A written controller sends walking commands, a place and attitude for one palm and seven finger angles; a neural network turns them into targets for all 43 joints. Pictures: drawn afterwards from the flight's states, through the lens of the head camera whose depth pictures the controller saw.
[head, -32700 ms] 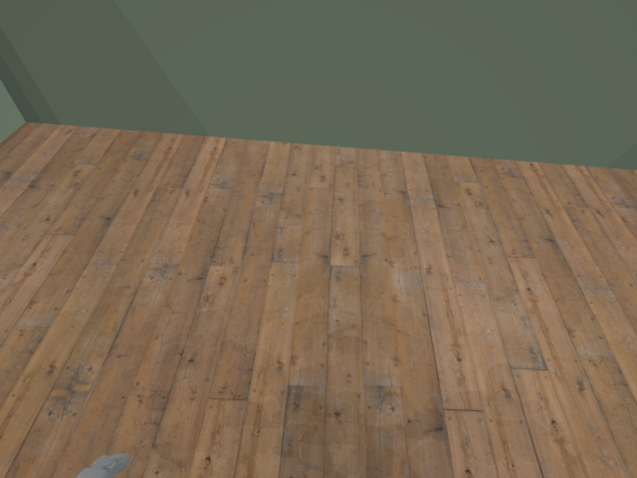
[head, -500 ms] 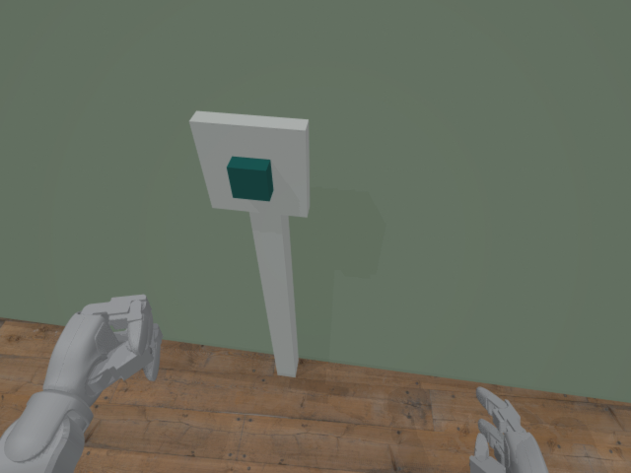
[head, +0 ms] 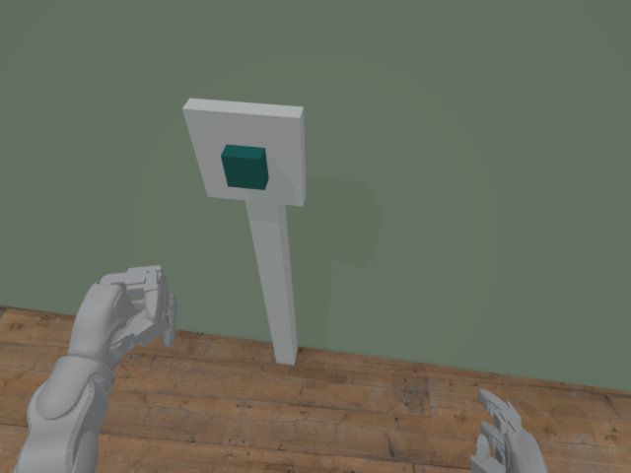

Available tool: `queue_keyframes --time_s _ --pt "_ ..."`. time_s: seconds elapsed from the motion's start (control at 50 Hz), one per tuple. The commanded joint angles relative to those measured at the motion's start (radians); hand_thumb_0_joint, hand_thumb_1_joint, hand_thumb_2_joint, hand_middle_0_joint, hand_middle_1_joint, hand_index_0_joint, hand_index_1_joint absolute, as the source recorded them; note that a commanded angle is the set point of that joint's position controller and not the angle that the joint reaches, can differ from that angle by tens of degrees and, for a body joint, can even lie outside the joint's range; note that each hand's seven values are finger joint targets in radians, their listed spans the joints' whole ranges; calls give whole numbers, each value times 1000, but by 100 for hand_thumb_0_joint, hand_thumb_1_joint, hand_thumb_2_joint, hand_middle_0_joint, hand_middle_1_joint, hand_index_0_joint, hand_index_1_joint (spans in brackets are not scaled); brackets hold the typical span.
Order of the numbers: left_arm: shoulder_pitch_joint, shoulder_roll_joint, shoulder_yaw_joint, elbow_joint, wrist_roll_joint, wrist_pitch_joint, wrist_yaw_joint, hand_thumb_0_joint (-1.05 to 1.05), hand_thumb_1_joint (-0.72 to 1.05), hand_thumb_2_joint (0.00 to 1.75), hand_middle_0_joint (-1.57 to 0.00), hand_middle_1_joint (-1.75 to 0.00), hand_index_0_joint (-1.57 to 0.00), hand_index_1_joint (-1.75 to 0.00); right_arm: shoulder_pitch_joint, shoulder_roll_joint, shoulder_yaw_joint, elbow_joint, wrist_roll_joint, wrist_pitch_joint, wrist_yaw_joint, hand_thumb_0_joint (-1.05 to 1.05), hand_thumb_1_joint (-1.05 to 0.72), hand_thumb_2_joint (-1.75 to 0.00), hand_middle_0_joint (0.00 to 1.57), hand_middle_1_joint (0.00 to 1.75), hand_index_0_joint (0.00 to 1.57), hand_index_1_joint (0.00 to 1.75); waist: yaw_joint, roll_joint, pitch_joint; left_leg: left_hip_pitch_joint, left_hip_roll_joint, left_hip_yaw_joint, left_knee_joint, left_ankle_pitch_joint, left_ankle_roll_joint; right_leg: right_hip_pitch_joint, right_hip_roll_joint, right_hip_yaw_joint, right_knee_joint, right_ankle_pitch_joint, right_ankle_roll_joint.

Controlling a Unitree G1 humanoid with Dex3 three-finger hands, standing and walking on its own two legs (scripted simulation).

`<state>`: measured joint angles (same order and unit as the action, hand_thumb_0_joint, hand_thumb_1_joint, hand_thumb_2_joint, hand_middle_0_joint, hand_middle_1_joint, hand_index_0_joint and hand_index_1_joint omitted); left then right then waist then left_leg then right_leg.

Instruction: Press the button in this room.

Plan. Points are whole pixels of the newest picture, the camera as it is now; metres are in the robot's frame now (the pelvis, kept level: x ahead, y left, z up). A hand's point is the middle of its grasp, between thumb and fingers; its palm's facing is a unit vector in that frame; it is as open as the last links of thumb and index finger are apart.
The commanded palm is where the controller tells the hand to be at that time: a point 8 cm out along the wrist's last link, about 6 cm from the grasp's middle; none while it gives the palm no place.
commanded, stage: aim a knuckle at the button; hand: left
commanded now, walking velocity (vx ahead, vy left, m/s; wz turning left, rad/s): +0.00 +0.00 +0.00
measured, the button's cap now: (246, 166) +0.52 +0.15 +0.10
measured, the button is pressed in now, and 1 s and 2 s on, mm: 0 0 0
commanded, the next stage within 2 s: press the button with the knuckle in 1.64 s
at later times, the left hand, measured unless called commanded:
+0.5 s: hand (212, 268) +0.34 +0.16 +0.08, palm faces -0.09 -1.00 -0.02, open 3.1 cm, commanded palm +0.33 +0.22 +0.08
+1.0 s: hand (254, 230) +0.42 +0.12 +0.07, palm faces -0.07 -1.00 -0.02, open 3.1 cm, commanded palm +0.39 +0.18 +0.08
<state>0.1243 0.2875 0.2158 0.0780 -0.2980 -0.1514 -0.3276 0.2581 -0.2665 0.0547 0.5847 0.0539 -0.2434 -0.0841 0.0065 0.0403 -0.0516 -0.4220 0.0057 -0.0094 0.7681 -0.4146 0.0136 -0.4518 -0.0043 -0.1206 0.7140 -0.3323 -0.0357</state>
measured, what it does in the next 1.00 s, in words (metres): stands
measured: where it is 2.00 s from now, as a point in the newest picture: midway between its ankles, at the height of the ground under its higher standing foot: outside the picture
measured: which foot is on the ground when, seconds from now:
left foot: down 0.00-1.00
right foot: down 0.00-1.00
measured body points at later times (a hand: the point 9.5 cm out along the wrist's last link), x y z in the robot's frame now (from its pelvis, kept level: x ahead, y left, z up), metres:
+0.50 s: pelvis +0.00 +0.01 +0.00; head +0.03 +0.00 +0.45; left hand +0.34 +0.21 +0.09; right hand +0.14 -0.24 -0.09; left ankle -0.01 +0.11 -0.71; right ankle +0.02 -0.10 -0.71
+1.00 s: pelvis +0.00 +0.00 -0.01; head +0.06 -0.01 +0.44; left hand +0.42 +0.18 +0.07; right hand +0.07 -0.26 -0.12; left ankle -0.01 +0.11 -0.71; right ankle +0.02 -0.10 -0.71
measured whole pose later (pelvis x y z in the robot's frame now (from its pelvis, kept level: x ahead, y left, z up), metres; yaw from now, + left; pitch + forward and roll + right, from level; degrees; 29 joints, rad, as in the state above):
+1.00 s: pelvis +0.00 +0.00 -0.01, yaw -3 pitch +11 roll +0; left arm -0.51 0.24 0.18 0.74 -0.15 -0.30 -0.13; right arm 0.33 -0.25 0.02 0.64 0.03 -0.06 -0.02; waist -0.07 0.02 -0.07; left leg -0.56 0.01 0.04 0.80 -0.43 0.02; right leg -0.63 0.00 -0.07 0.78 -0.34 -0.04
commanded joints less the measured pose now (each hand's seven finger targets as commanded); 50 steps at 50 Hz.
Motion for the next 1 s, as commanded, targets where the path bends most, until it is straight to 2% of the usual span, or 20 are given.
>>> queue_keyframes --time_s 0.0,0.04,0.1,0.14,0.18,0.24,0.28,0.36,0.38,0.46,0.48,0.56,0.58,0.62,0.7,0.78,0.8,0.88,0.92,0.98 --pt "-250 143 45 -183 -5 -71 13 0 90 90 -130 -150 -130 -150 -70 -112 -54 -155 0 -47 -12 0 -90 -90 20 30 20 30 -11 22 -182 7 -16 -17 -132 203 9 131 -8 97 -112 133 19" --pt "-285 120 24 -167 0 -66 26 0 90 90 -130 -150 -130 -150 -64 -109 -54 -152 0 -47 -8 0 -90 -90 20 30 20 30 -12 26 -191 19 -15 -23 -141 223 4 128 -7 83 -100 165 17" --pt "-252 153 69 -117 5 -63 49 0 90 90 -130 -150 -130 -150 -54 -115 -58 -154 -6 -34 -1 0 -90 -90 20 30 20 30 5 -49 -206 -9 -13 -20 -143 257 4 161 -5 83 -90 208 17" --pt "-284 141 58 -98 16 -64 62 0 90 90 -130 -150 -130 -150 -55 -113 -59 -152 -5 -23 5 0 -90 -90 20 30 20 30 1 -17 -194 -8 -15 -11 -144 260 0 147 -7 83 -87 218 16" --pt "-339 157 65 -65 25 -69 75 0 90 90 -130 -150 -130 -150 -52 -116 -60 -143 -5 -12 7 0 -90 -90 20 30 20 30 -11 -52 -169 -25 -11 -11 -142 243 2 133 -4 86 -91 195 18" --pt "-435 103 3 -89 42 -92 89 0 90 90 -130 -150 -130 -150 -50 -109 -63 -144 -5 -8 12 0 -90 -90 20 30 20 30 -21 21 -203 20 -10 -14 -146 253 -4 104 -4 81 -79 197 12" --pt "-463 106 -1 -62 42 -102 96 0 90 90 -130 -150 -130 -150 -38 -113 -62 -136 -8 -6 12 0 -90 -90 20 30 20 30 -30 -26 -211 12 -4 -22 -141 256 -2 107 1 79 -75 198 13" --pt "-534 102 -7 -22 54 -125 106 0 90 90 -130 -150 -130 -150 -26 -112 -68 -116 -9 4 14 0 -90 -90 20 30 20 30 -36 -6 -252 33 -6 -17 -135 275 -6 106 -1 82 -66 228 13" --pt "-532 114 1 16 57 -124 108 0 90 90 -130 -150 -130 -150 -17 -117 -68 -111 -11 10 15 0 -90 -90 20 30 20 30 -36 -47 -250 15 -4 -18 -130 276 -2 115 2 84 -64 230 14" --pt "-611 74 -27 107 69 -115 126 0 90 90 -130 -150 -130 -150 -10 -114 -70 -98 -8 33 21 0 -90 -90 20 30 20 30 -42 -19 -235 15 -7 -17 -130 276 -9 80 -1 79 -57 236 12" --pt "-629 106 -7 136 75 -114 132 0 90 90 -130 -150 -130 -150 -2 -122 -70 -96 -11 42 22 0 -90 -90 20 30 20 30 -41 -60 -232 -8 -5 -21 -129 270 -6 86 1 78 -54 225 12" --pt "-771 73 -41 174 94 -132 154 0 90 90 -130 -150 -130 -150 8 -114 -71 -92 -12 63 28 0 -90 -90 20 30 20 30 -51 -6 -266 11 -8 -18 -120 274 -9 65 -1 83 -43 232 9" --pt "-780 97 -27 195 99 -139 161 0 90 90 -130 -150 -130 -150 16 -118 -73 -89 -14 69 28 0 -90 -90 20 30 20 30 -53 -45 -278 1 -3 -19 -113 284 -6 76 3 85 -38 238 10" --pt "-811 84 -32 196 103 -161 170 0 90 90 -130 -150 -130 -150 23 -111 -75 -89 -16 76 32 0 -90 -90 20 30 20 30 -48 -7 -319 20 -6 -14 -106 321 -9 88 0 90 -29 280 8" --pt "-837 90 -15 279 110 -183 186 0 90 90 -130 -150 -130 -150 51 -115 -81 -74 -22 97 41 0 -90 -90 20 30 20 30 -49 -44 -359 5 -4 -7 -89 364 -7 109 4 94 -13 335 12" --pt "-874 95 -10 390 127 -181 195 0 90 90 -130 -150 -130 -150 75 -119 -82 -63 -23 125 49 0 -90 -90 20 30 20 30 -61 -65 -314 -53 -7 0 -84 338 -3 95 6 95 -12 334 12" --pt "-898 99 -8 407 131 -184 198 0 90 90 -130 -150 -130 -150 73 -119 -83 -61 -21 132 50 0 -90 -90 20 30 20 30 -64 -42 -302 -59 -8 5 -83 329 -4 86 4 98 -13 333 12" --pt "-1019 83 -25 437 136 -212 200 0 90 90 -130 -150 -130 -150 94 -119 -88 -56 -25 148 54 0 -90 -90 20 30 20 30 -82 -32 -334 -52 -9 5 -66 322 0 62 10 102 -4 326 10" --pt "-1050 119 12 434 135 -238 206 0 90 90 -130 -150 -130 -150 105 -119 -92 -52 -29 154 55 0 -90 -90 20 30 20 30 -74 -24 -399 -41 -10 9 -60 342 1 93 9 110 5 353 11" --pt "-953 146 49 414 130 -264 206 0 90 90 -130 -150 -130 -150 114 -119 -95 -66 -32 160 61 0 -90 -90 20 30 20 30 -41 -32 -464 -36 -10 16 -57 404 2 163 12 116 16 424 9"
